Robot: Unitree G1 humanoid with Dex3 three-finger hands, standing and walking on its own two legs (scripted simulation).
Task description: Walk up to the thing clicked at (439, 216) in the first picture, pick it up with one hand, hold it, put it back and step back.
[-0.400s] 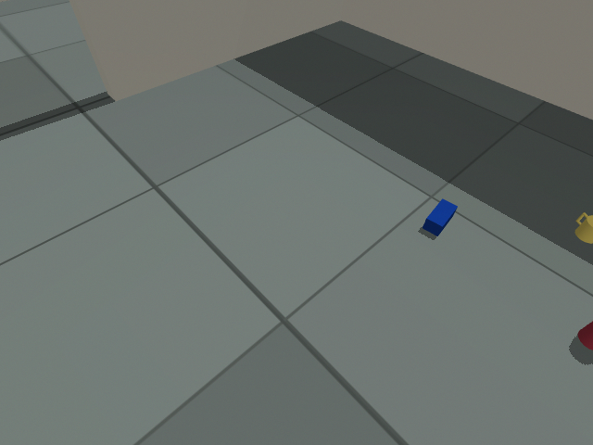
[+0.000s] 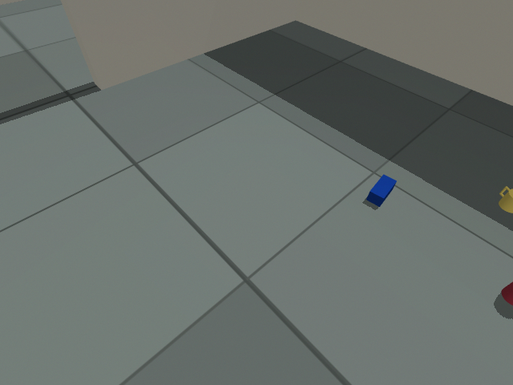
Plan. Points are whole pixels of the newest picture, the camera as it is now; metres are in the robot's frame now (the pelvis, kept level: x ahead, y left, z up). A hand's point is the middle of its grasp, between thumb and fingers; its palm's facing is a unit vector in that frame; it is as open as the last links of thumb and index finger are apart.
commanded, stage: stand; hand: left
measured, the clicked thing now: (381, 190) +1.18 -0.65 -0.75
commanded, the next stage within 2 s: walk up in 0.72 s
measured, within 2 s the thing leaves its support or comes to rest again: neither
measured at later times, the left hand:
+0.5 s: hand out of the picture +0.08 +0.25 -0.16, palm faces -0.02 -0.94 -0.34, open 7.4 cm
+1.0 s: hand (120, 354) +0.20 +0.25 -0.12, palm faces -0.19 -0.89 -0.42, open 7.4 cm
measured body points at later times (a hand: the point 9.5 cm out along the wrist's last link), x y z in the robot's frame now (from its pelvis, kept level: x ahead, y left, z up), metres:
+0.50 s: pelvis +0.00 +0.00 +0.00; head +0.01 +0.00 +0.45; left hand +0.08 +0.30 -0.13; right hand +0.08 -0.30 -0.13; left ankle +0.00 +0.13 -0.75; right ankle +0.00 -0.11 -0.75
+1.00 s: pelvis +0.06 -0.02 -0.01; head +0.03 -0.05 +0.43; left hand +0.21 +0.30 -0.10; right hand +0.07 -0.37 -0.14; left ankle +0.00 +0.13 -0.75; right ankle +0.09 -0.17 -0.72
